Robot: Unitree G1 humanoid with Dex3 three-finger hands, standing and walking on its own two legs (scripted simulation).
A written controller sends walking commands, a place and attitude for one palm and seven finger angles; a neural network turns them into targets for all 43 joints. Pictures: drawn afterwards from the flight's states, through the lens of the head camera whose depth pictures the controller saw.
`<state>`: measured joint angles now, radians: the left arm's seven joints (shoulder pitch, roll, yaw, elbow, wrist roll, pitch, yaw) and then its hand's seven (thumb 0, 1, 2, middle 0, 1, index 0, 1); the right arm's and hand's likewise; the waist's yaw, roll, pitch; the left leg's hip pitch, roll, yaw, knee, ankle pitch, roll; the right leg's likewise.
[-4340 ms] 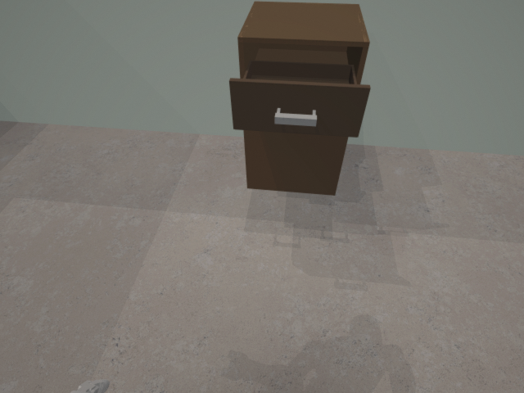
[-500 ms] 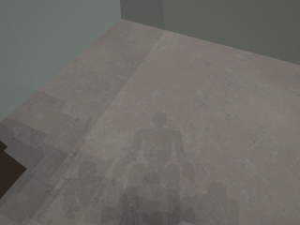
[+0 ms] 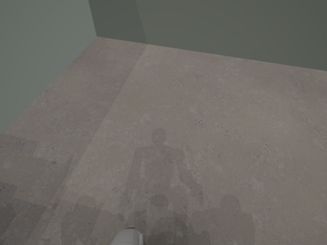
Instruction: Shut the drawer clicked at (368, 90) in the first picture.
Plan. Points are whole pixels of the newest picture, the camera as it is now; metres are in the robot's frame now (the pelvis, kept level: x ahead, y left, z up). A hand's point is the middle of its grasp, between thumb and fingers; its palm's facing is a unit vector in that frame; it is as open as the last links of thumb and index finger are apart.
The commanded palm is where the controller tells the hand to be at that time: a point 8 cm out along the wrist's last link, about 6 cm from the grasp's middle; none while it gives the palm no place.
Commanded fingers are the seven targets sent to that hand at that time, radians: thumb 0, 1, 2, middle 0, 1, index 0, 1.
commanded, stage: turn to face it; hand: left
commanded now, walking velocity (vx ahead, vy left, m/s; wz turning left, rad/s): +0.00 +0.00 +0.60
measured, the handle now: out of the picture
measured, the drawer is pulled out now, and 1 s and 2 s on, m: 0.30 0.30 0.30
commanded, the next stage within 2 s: none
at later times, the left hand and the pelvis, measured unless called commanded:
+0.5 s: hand out of the picture +0.09 +0.28 -0.17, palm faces +0.29 -0.93 -0.21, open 7.3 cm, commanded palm none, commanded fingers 0.00 0.90 0.90 -0.20 -0.30 -0.20 -0.30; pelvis +0.06 +0.06 +0.01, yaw +14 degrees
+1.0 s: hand out of the picture +0.04 +0.22 -0.15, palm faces +0.51 -0.79 -0.33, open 7.3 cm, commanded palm none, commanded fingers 0.00 0.90 0.90 -0.20 -0.30 -0.20 -0.30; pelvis +0.09 -0.01 +0.00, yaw +29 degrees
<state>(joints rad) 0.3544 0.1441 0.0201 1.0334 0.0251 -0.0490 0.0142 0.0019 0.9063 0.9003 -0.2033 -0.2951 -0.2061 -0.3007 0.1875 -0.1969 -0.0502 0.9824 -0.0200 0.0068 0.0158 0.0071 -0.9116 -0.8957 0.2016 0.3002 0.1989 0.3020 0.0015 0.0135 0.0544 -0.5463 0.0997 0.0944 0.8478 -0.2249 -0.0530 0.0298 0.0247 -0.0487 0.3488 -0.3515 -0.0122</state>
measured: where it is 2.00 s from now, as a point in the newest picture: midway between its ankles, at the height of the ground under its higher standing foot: outside the picture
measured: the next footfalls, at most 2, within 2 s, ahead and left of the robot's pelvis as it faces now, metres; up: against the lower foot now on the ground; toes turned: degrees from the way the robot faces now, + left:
left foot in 0.08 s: +0.17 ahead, +0.10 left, +0.00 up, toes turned +9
right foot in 1.00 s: +0.16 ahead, -0.11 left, +0.00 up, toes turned +34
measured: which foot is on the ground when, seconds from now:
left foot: up 0.00-0.06, down 0.08-0.98, up 1.00-1.00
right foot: down 0.00-0.10, up 0.12-0.98, down 1.00-1.00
